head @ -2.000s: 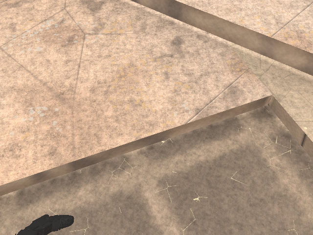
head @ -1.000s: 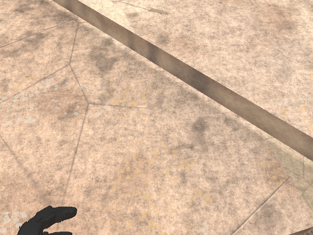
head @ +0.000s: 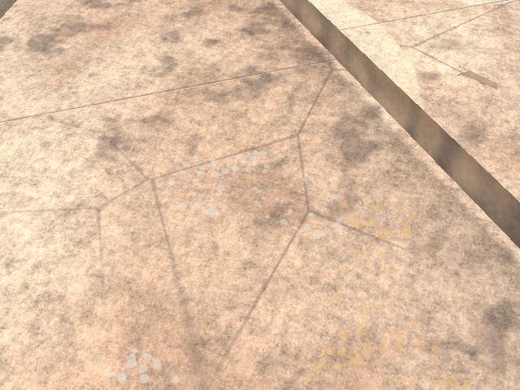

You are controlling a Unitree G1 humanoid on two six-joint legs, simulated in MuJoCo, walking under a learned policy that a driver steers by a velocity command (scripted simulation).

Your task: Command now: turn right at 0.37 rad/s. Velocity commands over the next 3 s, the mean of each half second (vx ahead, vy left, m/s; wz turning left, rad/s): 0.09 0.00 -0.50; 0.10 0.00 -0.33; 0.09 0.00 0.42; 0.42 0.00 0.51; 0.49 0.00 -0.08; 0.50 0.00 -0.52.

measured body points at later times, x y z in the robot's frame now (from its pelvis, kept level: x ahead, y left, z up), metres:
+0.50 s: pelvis +0.02 +0.04 +0.01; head +0.04 +0.06 +0.46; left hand +0.24 +0.26 -0.10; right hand +0.00 -0.23 -0.09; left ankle +0.00 +0.13 -0.73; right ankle -0.08 -0.09 -0.54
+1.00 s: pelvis +0.10 -0.07 +0.07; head +0.12 -0.09 +0.52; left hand +0.35 +0.08 -0.03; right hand +0.09 -0.38 -0.05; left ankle +0.13 +0.08 -0.56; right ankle +0.13 -0.19 -0.65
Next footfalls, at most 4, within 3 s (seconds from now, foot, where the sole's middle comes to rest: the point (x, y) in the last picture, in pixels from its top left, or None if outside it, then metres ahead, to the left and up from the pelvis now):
0.18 left None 0.04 0.13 -0.77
0.78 right None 0.17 -0.21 -0.69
1.30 left None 0.23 0.03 -0.69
1.80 right None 0.46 -0.24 -0.69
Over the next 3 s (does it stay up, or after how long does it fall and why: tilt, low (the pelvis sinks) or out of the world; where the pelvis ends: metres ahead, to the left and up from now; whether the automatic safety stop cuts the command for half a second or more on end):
stays up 0.97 -0.16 0.09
